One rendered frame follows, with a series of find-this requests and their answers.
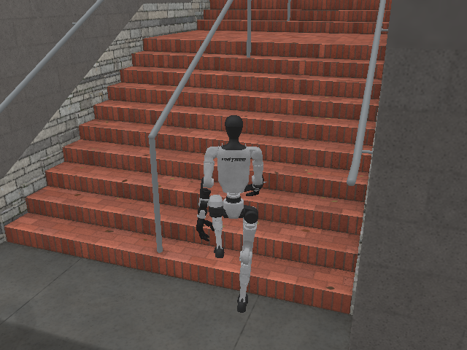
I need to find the robot torso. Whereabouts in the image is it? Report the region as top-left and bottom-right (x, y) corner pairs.
(217, 143), (251, 219)

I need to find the right robot forearm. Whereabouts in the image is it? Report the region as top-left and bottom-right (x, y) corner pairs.
(252, 175), (264, 192)

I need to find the robot right hand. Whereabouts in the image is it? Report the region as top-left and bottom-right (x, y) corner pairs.
(244, 184), (260, 196)

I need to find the robot left hand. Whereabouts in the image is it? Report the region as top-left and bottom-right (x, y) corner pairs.
(196, 218), (215, 241)

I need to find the robot right upper arm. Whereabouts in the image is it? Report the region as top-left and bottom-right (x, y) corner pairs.
(249, 147), (263, 185)

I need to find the left robot foot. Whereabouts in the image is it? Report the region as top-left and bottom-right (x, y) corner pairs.
(214, 246), (225, 258)

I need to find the left robot forearm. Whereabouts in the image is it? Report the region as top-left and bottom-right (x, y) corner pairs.
(197, 178), (211, 219)

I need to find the robot left upper arm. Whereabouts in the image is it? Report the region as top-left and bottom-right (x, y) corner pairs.
(203, 146), (219, 188)

